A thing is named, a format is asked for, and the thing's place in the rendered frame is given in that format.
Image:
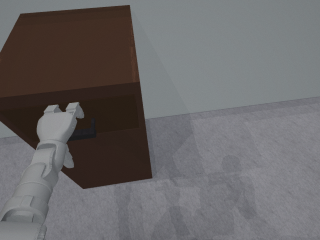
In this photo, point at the drawer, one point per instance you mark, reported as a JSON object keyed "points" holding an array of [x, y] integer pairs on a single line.
{"points": [[113, 113]]}

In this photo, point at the robot left forearm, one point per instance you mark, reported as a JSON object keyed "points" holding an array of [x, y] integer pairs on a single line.
{"points": [[29, 202]]}

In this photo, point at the handle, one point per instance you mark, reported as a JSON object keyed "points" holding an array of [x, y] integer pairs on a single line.
{"points": [[86, 133]]}

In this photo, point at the left robot hand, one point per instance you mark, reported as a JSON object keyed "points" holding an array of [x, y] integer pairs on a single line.
{"points": [[59, 126]]}

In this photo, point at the left robot upper arm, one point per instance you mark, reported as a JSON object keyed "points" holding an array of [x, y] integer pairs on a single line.
{"points": [[13, 230]]}

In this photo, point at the cabinet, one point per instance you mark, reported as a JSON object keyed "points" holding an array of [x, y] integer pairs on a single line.
{"points": [[72, 55]]}

